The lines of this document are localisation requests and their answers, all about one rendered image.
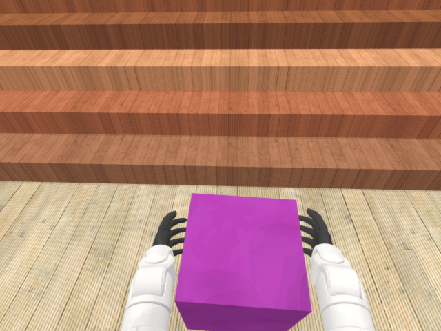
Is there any carton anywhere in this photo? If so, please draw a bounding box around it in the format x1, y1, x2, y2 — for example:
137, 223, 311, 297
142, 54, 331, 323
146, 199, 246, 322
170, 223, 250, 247
174, 193, 312, 331

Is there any robot right forearm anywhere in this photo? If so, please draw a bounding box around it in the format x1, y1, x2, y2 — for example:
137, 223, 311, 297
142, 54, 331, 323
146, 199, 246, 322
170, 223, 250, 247
310, 243, 375, 331

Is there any robot left hand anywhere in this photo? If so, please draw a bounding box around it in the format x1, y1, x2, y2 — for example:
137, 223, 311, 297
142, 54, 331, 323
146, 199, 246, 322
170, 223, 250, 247
153, 211, 187, 257

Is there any robot left forearm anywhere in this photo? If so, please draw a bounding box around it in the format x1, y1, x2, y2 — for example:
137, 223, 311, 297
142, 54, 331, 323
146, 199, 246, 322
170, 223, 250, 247
121, 245, 176, 331

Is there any robot right hand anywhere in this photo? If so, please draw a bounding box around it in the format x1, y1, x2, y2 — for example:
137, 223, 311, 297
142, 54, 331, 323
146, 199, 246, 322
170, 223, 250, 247
298, 208, 333, 257

